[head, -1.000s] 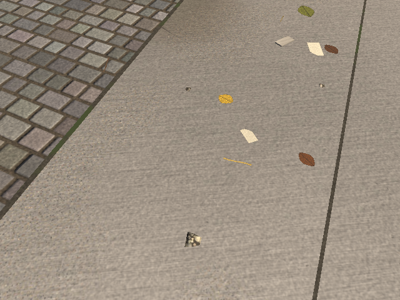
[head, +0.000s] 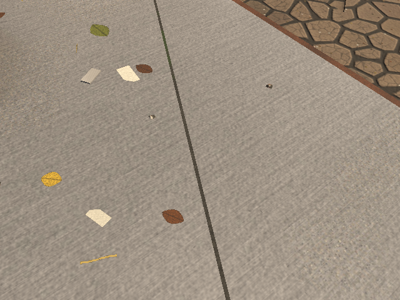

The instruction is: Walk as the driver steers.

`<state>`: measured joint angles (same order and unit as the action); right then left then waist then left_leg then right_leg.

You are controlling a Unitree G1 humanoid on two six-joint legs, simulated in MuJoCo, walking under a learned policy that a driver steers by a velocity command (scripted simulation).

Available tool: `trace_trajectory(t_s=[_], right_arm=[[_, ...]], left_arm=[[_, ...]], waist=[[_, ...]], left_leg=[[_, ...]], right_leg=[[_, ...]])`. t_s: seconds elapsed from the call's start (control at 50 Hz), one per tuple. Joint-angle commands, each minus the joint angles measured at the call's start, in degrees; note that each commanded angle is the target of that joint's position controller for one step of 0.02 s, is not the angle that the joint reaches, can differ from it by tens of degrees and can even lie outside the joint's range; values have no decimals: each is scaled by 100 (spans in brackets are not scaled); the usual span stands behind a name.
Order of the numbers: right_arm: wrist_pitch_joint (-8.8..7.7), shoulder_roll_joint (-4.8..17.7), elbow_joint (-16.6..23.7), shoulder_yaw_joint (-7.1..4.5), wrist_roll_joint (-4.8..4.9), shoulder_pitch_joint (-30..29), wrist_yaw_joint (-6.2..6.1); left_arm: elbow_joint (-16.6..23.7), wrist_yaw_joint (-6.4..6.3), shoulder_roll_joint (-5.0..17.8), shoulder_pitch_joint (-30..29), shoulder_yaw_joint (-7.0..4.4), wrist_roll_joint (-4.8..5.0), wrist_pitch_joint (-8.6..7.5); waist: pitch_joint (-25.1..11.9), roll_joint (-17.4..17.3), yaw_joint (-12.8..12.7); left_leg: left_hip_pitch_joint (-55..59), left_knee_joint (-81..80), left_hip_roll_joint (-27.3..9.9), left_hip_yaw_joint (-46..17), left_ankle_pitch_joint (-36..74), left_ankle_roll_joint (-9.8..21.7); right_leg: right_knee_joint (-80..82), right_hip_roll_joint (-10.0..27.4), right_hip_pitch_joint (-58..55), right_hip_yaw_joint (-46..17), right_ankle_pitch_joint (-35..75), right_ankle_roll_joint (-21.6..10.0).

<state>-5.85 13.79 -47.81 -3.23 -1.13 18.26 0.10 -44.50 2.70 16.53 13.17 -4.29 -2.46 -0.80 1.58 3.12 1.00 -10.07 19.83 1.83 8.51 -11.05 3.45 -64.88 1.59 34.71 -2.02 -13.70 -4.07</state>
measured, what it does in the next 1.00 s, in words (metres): walks ahead: right foot, then left foot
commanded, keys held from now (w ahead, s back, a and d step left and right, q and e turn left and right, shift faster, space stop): w+e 0.10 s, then w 0.90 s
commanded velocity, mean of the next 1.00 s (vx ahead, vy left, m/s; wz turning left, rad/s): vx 0.50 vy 0.00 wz -0.20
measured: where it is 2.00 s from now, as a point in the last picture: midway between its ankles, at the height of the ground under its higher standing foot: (225, 218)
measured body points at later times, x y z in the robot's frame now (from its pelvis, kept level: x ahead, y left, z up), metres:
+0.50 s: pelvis +0.27 -0.07 +0.00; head +0.29 -0.08 +0.45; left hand +0.36 +0.18 -0.13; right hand +0.29 -0.33 -0.14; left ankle +0.28 +0.08 -0.66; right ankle +0.26 -0.13 -0.74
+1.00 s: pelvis +0.55 -0.05 +0.00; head +0.58 -0.04 +0.45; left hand +0.63 +0.20 -0.15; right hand +0.57 -0.32 -0.13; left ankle +0.60 +0.01 -0.74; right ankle +0.46 -0.17 -0.65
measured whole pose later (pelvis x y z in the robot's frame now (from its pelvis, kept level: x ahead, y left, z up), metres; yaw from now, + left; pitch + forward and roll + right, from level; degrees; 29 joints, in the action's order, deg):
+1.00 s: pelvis +0.55 -0.05 +0.00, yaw -9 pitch +0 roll +0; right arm -4.2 13.1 -52.7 -2.9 -1.0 15.0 0.8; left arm -55.0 0.7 13.8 16.8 -2.4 -1.7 -3.8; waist 3.0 1.7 -0.5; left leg -14.1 24.1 2.9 6.1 -10.0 5.4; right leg -65.4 1.4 23.6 -0.3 -17.1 -4.7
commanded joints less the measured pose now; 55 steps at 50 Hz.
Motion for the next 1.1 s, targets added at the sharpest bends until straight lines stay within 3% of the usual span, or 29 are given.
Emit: trace_trajectory(t_s=[0.02, 0.1, 0.2, 0.24, 0.26, 0.28, 0.3, 0.32, 0.34, 0.36, 0.38, 0.4, 0.44, 0.48, 0.54, 0.64, 0.74, 0.78, 0.8, 0.82, 0.84, 0.86, 0.88, 0.9, 0.92, 0.96, 1.02, 1.08, 1.1], right_arm=[[-135, 437, 198, -63, 10, 114, 23], [-105, 510, 63, -58, 11, 333, 15], [21, 696, -287, -56, -5, 955, -48], [108, 823, -432, -58, 0, 1056, -72], [155, 902, -492, -60, 0, 1077, -81], [203, 911, -516, -41, 37, 1054, -92], [194, 783, -378, 14, 68, 972, -93], [153, 90, -15, 184, 197, 1257, 40], [158, 722, -4, -15, 149, 804, 2], [126, 713, 169, -29, 161, 257, 10], [73, 566, 165, 27, 158, 126, 25], [113, 503, 75, 22, 90, 183, 37], [306, 343, -102, 33, -71, 544, 91], [394, 263, -93, 21, -111, 450, 160], [421, 262, 136, 16, -115, -317, 194], [384, 212, 424, 89, -43, -1372, 206], [339, 353, 648, 72, -44, -1932, 189], [289, 406, 569, 33, -45, -1599, 152], [256, 483, 399, -20, -52, -1075, 107], [200, 594, 58, -95, -87, -102, 50], [146, 1013, -181, -217, -217, 956, -23], [151, 1631, -246, -368, -257, 1256, -7], [217, 1307, -216, -311, -8, 793, 45], [215, 965, -118, -221, 38, 159, 57], [175, 624, -105, -134, 18, -123, 83], [105, 307, -252, -30, 28, -231, 60], [-12, 391, -502, -33, 65, 163, 50], [-22, 458, -666, -36, 78, 466, 43], [-16, 413, -711, -11, 77, 538, 39]], left_arm=[[411, 92, 2, -107, 50, -2, 11], [665, 173, -133, -931, 157, 43, -41], [864, 169, -159, -1606, 226, -2, -78], [789, 98, -86, -1424, 198, -49, -109], [642, 61, -13, -992, 158, -64, -148], [327, 12, 97, -122, 91, -106, -218], [38, -70, 442, 848, -34, -200, -264], [-20, -161, 1090, 1289, -176, -196, -269], [-41, -235, 1096, 1512, -216, 43, -193], [-126, -268, 929, 1059, -171, 109, -198], [-152, -254, 602, 724, -93, 131, -245], [-174, -243, 384, 470, -30, 136, -288], [-235, -233, 113, 273, 63, 160, -368], [-386, -222, 184, 453, 52, 208, -456], [-583, -218, 256, 736, 41, 217, -487], [-847, -215, 303, 1185, 69, 197, -502], [-1127, -310, 442, 1505, 70, 127, -466], [-1174, -346, 532, 1357, 58, 103, -455], [-1198, -351, 595, 1274, 45, 91, -444], [-1213, -347, 582, 1206, 56, 95, -423], [-1084, -339, 396, 1249, 126, 135, -434], [-1023, -282, -192, 1948, 224, 345, -436], [-1067, -295, 326, 1609, 98, 178, -436], [-936, -272, 364, 1151, 68, 180, -448], [-885, -250, 260, 850, 100, 172, -471], [-915, -199, 67, 857, 123, 53, -343], [-911, -117, -110, 751, 150, 21, -199], [-684, -89, -94, -1, 165, 25, -149], [-625, -94, -103, -220, 175, 39, -149]], waist=[[74, -667, -128], [216, -693, 27], [416, -709, 244], [258, -810, 106], [-16, -865, -108], [-510, -739, -500], [-1172, -513, -898], [-2008, 907, -764], [-2177, 397, -942], [-1292, 128, -738], [-756, -75, -526], [-444, -218, -270], [-316, -78, 49], [-180, -76, 122], [183, -40, 9], [358, 17, -265], [535, 11, -363], [383, 44, -151], [89, 52, 83], [-430, -124, 497], [-1156, -561, 837], [-1796, -1974, 522], [-1509, -1241, 417], [-681, -851, 183], [-323, -466, 103], [-92, -632, -189], [-35, -630, -281], [247, -600, -174], [359, -575, -144]], left_leg=[[262, -1202, -1678, -1001, 1125, 661], [332, -1117, -1468, -215, 1670, 480], [998, -949, -1695, -41, 2288, 483], [1353, -310, -1759, 85, 3920, 457], [1450, 371, -1752, 169, 4729, 426], [1170, 1426, -1621, 384, 4752, 324], [38, 2800, -1485, 385, 3264, 216], [-2384, 5007, -572, 409, -1160, -97], [-2924, 5877, -240, -545, -1900, -107], [-3279, 5793, -566, -854, -1303, -33], [-3063, 5344, -715, -881, -946, -15], [-2734, 4921, -847, -904, -797, -35], [-2107, 4536, -860, -888, -694, -130], [-2149, 4320, -837, -798, -501, -193], [-2675, 3691, -942, -732, 208, -299], [-2652, 2276, -791, -562, 1131, -269], [-2605, 1539, -583, -492, 781, 27], [-1956, 1271, -346, -375, 321, 214], [-1254, 1137, -131, -277, 138, 316], [-76, 823, 9, -221, 273, 460], [1460, 747, -1006, -1325, -181, 747], [2849, 17, -2605, -4277, -748, 1511], [2424, -476, -2432, -4776, -895, 1431], [1647, -483, -2280, -3754, -820, 1285], [1004, -659, -2039, -3134, -203, 1155], [287, -890, -1583, -2255, 536, 855], [123, -1089, -1435, -1764, 1241, 884], [245, -1340, -1322, -1488, 1232, 875], [279, -1303, -1275, -1351, 1828, 847]], right_leg=[[208, 279, 697, -162, 594, 66], [1550, 230, 451, 261, 1454, 57], [2809, -15, -61, 687, 807, -170], [3110, -316, -585, 875, 201, -367], [3314, -519, -1148, 921, 35, -488], [3773, -701, -2304, 943, 303, -626], [3726, 2, -3927, 90, 94, -860], [3954, 2017, -5941, -2839, 62, -1633], [4531, 2236, -5743, -3743, 798, -1777], [4544, 1889, -5133, -2566, 1481, -1564], [4704, 1632, -4272, -1946, 1956, -1352], [4889, 1348, -3669, -1489, 2125, -1099], [5223, 1051, -2949, -984, 2148, -928], [5468, 949, -2763, -785, 2229, -981], [5786, 859, -2730, -559, 1994, -971], [5806, 776, -3056, -229, 2242, -814], [5535, 1089, -3885, -250, 2704, -740], [5005, 1099, -4017, -123, 3858, -614], [4346, 1023, -3995, -28, 4626, -532], [3199, 764, -3702, 191, 4722, -421], [1528, 473, -2598, 386, 3108, -315], [-620, -697, -563, 592, -952, -40], [-1111, -520, -28, -255, -1382, -151], [-1053, -183, 162, -226, -850, -189], [-744, 30, 24, -170, -463, -186], [-219, 280, -453, -94, -229, -94], [84, 322, -458, 85, -11, 49], [712, 470, 156, 250, 587, 200], [1030, 458, 240, 321, 749, 253]])
Next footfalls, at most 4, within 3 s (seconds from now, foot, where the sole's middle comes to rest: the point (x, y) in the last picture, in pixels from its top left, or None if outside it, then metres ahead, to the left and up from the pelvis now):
0.30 right None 0.30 -0.13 -0.78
0.82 left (198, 255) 0.64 0.00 -0.78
1.34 right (248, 202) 0.85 -0.19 -0.78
1.78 left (196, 229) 0.74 0.01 -0.78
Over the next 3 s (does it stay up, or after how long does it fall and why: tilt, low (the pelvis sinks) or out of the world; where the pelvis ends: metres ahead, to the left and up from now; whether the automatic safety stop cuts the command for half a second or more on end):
stays up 1.23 0.13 0.00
